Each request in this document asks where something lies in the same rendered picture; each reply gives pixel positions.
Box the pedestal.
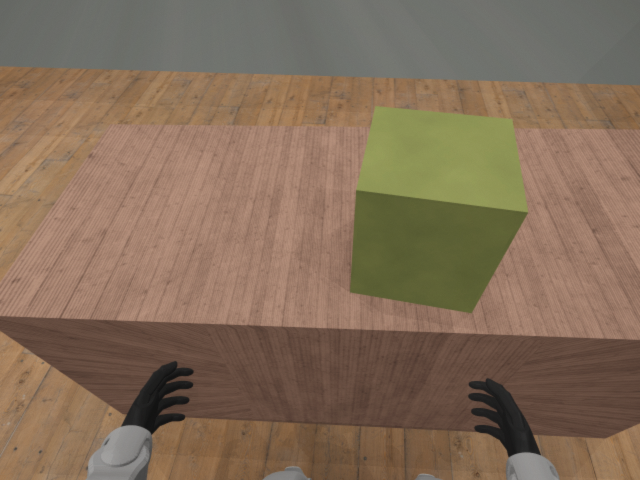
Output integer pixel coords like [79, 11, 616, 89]
[0, 124, 640, 439]

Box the robot left hand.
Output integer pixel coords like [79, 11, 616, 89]
[121, 361, 194, 435]

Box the robot right forearm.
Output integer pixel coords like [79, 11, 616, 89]
[506, 452, 560, 480]

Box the carton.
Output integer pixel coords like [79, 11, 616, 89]
[350, 106, 528, 313]

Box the robot left shin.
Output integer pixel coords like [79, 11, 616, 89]
[284, 466, 304, 475]

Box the robot right hand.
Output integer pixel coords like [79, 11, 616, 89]
[468, 378, 541, 457]

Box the robot left forearm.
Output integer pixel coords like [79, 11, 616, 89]
[85, 425, 152, 480]

